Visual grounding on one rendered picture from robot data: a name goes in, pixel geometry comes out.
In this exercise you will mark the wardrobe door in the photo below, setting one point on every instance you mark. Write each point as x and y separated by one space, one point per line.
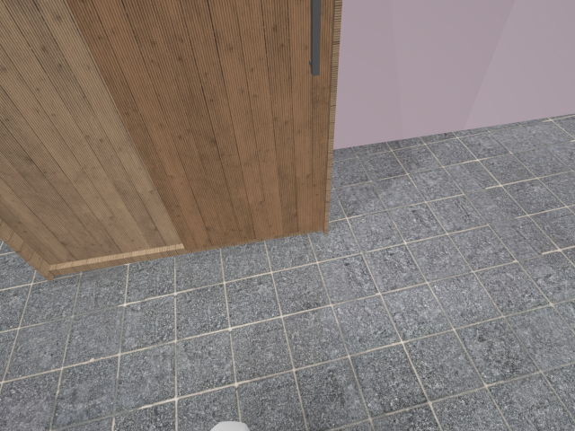
219 99
72 183

